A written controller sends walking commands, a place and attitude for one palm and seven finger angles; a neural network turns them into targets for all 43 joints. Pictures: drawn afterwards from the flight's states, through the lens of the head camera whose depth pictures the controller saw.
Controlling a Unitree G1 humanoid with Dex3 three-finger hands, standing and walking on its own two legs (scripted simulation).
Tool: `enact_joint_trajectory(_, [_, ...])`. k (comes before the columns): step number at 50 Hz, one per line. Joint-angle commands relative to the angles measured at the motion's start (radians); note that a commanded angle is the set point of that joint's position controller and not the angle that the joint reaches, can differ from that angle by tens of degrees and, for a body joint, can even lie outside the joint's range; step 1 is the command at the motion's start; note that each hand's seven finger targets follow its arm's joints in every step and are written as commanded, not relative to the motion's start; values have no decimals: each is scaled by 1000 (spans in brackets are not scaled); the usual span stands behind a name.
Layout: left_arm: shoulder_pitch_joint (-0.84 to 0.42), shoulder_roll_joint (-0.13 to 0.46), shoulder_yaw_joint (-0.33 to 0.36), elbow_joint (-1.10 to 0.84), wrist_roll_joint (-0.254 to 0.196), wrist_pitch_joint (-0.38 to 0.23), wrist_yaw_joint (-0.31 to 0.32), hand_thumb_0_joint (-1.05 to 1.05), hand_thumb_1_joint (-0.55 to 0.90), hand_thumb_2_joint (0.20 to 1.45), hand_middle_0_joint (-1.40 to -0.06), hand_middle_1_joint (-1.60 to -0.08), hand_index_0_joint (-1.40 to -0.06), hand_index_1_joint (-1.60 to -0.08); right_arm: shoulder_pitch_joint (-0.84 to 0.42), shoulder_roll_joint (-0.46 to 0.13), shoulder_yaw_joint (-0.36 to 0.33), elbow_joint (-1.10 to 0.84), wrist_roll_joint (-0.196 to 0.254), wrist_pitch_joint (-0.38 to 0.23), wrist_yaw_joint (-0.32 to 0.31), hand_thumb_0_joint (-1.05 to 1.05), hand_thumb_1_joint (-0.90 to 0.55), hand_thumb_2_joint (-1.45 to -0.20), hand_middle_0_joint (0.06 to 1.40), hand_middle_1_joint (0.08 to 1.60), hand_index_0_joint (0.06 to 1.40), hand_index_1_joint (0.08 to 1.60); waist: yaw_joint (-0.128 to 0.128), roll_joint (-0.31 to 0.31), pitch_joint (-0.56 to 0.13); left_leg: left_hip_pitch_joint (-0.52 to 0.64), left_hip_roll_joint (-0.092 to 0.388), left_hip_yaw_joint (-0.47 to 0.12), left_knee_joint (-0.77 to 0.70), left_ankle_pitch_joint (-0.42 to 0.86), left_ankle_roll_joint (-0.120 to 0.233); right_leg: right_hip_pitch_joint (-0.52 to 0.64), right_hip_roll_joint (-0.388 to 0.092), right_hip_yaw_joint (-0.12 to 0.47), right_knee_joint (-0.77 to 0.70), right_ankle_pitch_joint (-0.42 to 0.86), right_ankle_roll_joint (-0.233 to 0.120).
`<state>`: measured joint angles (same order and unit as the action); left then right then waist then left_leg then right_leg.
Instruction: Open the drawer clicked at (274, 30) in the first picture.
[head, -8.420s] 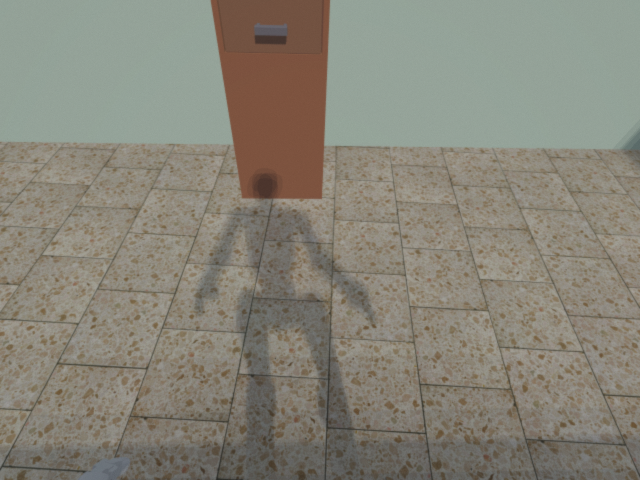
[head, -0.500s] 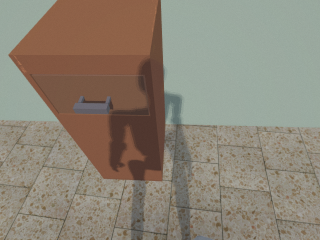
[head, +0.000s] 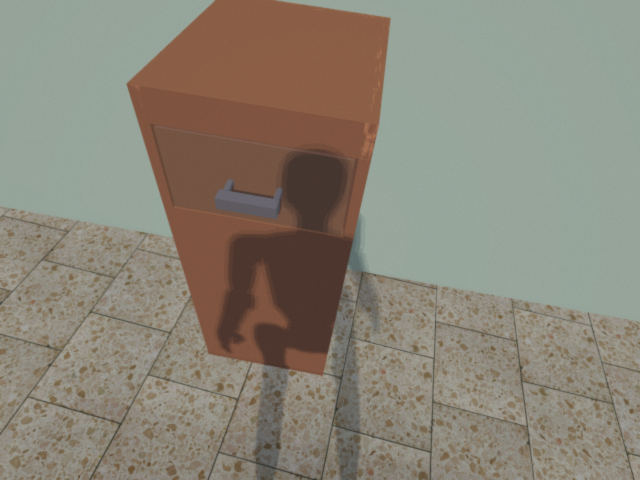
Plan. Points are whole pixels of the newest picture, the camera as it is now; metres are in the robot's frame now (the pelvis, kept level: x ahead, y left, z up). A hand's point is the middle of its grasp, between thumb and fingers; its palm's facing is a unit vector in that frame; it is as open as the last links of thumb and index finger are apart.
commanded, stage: come to a stop and stand still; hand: left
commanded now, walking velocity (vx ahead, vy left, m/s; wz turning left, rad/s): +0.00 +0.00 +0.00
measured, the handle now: (251, 196) +0.55 +0.17 +0.01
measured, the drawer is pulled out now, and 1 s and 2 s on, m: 0.00 0.00 0.00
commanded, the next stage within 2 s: look again from close up in 0.56 s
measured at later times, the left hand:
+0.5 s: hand out of the picture -0.04 +0.14 -0.17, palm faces -0.01 -0.99 -0.11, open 7.4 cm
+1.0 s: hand out of the picture +0.00 +0.18 -0.18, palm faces +0.01 -0.98 -0.18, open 7.4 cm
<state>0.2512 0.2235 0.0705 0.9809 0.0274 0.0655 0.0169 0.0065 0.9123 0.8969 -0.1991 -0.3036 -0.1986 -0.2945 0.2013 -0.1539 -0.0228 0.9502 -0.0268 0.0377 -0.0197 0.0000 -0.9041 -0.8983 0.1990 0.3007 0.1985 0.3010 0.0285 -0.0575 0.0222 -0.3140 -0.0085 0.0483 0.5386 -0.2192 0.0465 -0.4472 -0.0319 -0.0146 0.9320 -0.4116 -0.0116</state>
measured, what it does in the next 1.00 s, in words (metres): steps on the spot: right foot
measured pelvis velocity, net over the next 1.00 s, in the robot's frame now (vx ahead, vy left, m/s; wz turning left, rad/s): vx -0.01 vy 0.02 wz -0.03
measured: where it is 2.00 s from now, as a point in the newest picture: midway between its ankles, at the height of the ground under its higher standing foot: outside the picture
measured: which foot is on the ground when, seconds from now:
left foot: down 0.00-1.00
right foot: up 0.00-0.14, down 0.16-1.00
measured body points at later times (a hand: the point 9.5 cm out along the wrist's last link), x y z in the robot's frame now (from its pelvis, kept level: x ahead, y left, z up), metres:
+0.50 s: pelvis -0.03 +0.00 +0.01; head -0.03 +0.01 +0.46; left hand -0.04 +0.20 -0.16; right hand -0.06 -0.22 -0.15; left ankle +0.05 +0.09 -0.73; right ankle -0.07 -0.10 -0.73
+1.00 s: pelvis -0.01 +0.02 +0.00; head -0.02 +0.03 +0.45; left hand +0.00 +0.24 -0.17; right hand -0.01 -0.21 -0.15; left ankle +0.05 +0.09 -0.73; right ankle -0.07 -0.10 -0.73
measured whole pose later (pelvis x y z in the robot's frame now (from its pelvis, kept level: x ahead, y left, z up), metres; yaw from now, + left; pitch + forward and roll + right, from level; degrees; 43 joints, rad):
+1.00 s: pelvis -0.01 +0.02 +0.00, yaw -2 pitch -1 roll -1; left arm 0.34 0.15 0.00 1.02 0.01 -0.02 0.05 0.01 0.91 0.90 -0.20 -0.30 -0.20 -0.29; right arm 0.31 -0.15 0.01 1.05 -0.01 -0.01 -0.03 0.02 -0.93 -0.90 0.20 0.30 0.20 0.30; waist -0.01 -0.02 0.00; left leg -0.34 0.00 0.07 0.58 -0.22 0.06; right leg -0.13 0.00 -0.04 0.53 -0.38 0.00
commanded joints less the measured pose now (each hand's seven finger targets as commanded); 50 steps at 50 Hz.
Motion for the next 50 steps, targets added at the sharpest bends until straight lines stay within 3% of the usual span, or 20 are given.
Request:
enact_joint_trajectory(1, [108,4,-17,-8,-1,-33,1,0,900,900,-200,-300,-200,-300,-38,-154,-25,-68,1,-37,-10,0,-900,-900,200,300,200,300,11,172,-36,-6,206,-199,-327,-116,104,61,-5,6,11,3,14])
enact_joint_trajectory(4, [80,-20,-37,-1,-3,-53,5,0,900,900,-200,-300,-200,-300,51,-132,-29,-20,1,-40,-13,0,-900,-900,200,300,200,300,-31,137,-59,159,237,-226,-301,-10,125,84,-18,-11,-267,-56,19])
enact_joint_trajectory(6, [130,-27,-47,29,-9,-64,10,0,900,900,-200,-300,-200,-300,93,-135,-26,10,9,-41,-10,0,-900,-900,200,300,200,300,-21,108,-77,169,213,-217,-257,42,97,196,-11,-8,-497,62,17])
enact_joint_trajectory(7, [163,-15,-48,51,-7,-72,16,0,900,900,-200,-300,-200,-300,94,-114,-23,22,16,-43,-7,0,-900,-900,200,300,200,300,-15,56,-67,115,175,-178,-219,22,58,270,-31,27,-590,167,8])
enact_joint_trajectory(8, [175,8,-51,64,-6,-78,21,0,900,900,-200,-300,-200,-300,91,-90,-18,27,24,-44,-4,0,-900,-900,200,300,200,300,-24,-7,-58,85,125,-128,-181,30,15,284,-84,116,-610,213,-20])
enact_joint_trajectory(9, [155,26,-53,65,-9,-81,22,0,900,900,-200,-300,-200,-300,80,-77,-11,30,26,-46,0,0,-900,-900,200,300,200,300,-36,-9,-33,106,96,-95,-170,64,-7,243,-128,139,-618,248,-42])
enact_joint_trajectory(10, [158,28,-57,68,-12,-83,21,0,900,900,-200,-300,-200,-300,80,-71,-7,33,24,-51,2,0,-900,-900,200,300,200,300,-42,25,-51,167,88,-95,-180,92,-13,208,-137,125,-604,263,-48])
enact_joint_trajectory(11, [146,19,-58,80,-12,-92,20,0,900,900,-200,-300,-200,-300,75,-78,-7,50,21,-51,0,0,-900,-900,200,300,200,300,-42,-77,-53,178,100,-83,-157,147,-12,209,-108,124,-600,307,-37])
enact_joint_trajectory(12, [138,2,-63,84,-13,-95,23,0,900,900,-200,-300,-200,-300,76,-82,-12,62,21,-50,-1,0,-900,-900,200,300,200,300,-42,-124,-40,185,104,-78,-151,147,-13,201,-107,120,-610,309,-31])
enact_joint_trajectory(17, [152,-12,-71,104,-16,-85,24,0,900,900,-200,-300,-200,-300,92,-78,2,121,20,-38,-1,0,-900,-900,200,300,200,300,-42,26,106,165,107,-91,-213,8,-20,95,-83,114,-669,31,-30])
enact_joint_trajectory(23, [189,-20,-66,120,-14,-74,22,0,900,900,-200,-300,-200,-300,137,-68,3,145,11,-26,-5,0,-900,-900,200,300,200,300,-32,113,143,75,107,-123,-272,-157,-22,100,-57,99,-661,-56,-33])
enact_joint_trajectory(32, [210,-52,-67,133,-17,-87,22,0,900,900,-200,-300,-200,-300,185,-51,4,163,12,-45,-9,0,-900,-900,200,300,200,300,-23,56,44,102,123,-129,-268,-76,-17,175,-59,80,-623,74,-36])
enact_joint_trajectory(33, [224,-5,-79,127,10,-112,53,0,900,900,-200,-300,-200,-300,45,-92,8,84,11,-59,5,0,-900,-900,200,300,200,300,14,59,160,-13,82,-67,-22,-3,-52,133,-92,140,-666,244,-37])
enact_joint_trajectory(34, [166,33,-68,100,3,-121,51,0,900,900,-200,-300,-200,-300,92,-65,15,46,14,-56,13,0,-900,-900,200,300,200,300,-62,64,102,50,89,-59,-19,29,-59,116,-149,160,-666,257,-53])
enact_joint_trajectory(35, [142,23,-68,72,-5,-121,49,0,900,900,-200,-300,-200,-300,164,-23,23,70,9,-52,10,0,-900,-900,200,300,200,300,-67,27,48,71,77,-73,-32,10,-33,157,-131,140,-639,177,-57])
enact_joint_trajectory(37, [132,7,-69,61,-17,-120,50,0,900,900,-200,-300,-200,-300,199,-49,21,74,6,-55,9,0,-900,-900,200,300,200,300,-71,-48,-26,77,73,-71,-13,69,-20,195,-101,108,-598,193,-67])
enact_joint_trajectory(42, [178,-10,-64,41,-16,-101,46,0,900,900,-200,-300,-200,-300,194,-74,17,57,7,-64,-2,0,-900,-900,200,300,200,300,-42,77,3,49,114,-112,-55,194,11,209,-46,60,-486,254,-62])
enact_joint_trajectory(44, [201,-15,-64,42,-12,-95,45,0,900,900,-200,-300,-200,-300,186,-83,18,60,8,-67,-5,0,-900,-900,200,300,200,300,-30,93,19,39,128,-130,-64,236,25,215,-36,48,-474,241,-55])
enact_joint_trajectory(47, [204,-7,-62,31,-13,-90,43,0,900,900,-200,-300,-200,-300,167,-93,14,57,9,-65,-7,0,-900,-900,200,300,200,300,-27,40,35,28,124,-128,-73,196,25,209,-40,50,-482,237,-45])
enact_joint_trajectory(50, [194,0,-60,19,-12,-85,41,0,900,900,-200,-300,-200,-300,154,-98,12,56,9,-64,-5,0,-900,-900,200,300,200,300,-28,69,39,34,124,-130,-97,150,23,205,-40,44,-487,206,-41])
